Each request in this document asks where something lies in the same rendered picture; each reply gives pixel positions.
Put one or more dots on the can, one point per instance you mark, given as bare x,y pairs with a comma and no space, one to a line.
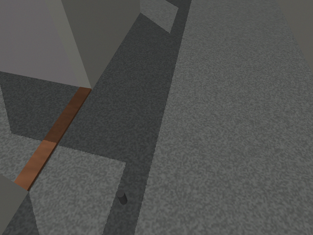
121,196

